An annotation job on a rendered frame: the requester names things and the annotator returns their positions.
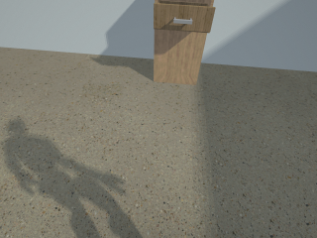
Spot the cabinet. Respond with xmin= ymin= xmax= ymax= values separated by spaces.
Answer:
xmin=154 ymin=0 xmax=214 ymax=85

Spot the drawer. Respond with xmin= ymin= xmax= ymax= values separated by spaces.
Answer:
xmin=154 ymin=0 xmax=216 ymax=34

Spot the handle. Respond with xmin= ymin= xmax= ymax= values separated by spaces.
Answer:
xmin=173 ymin=17 xmax=193 ymax=25

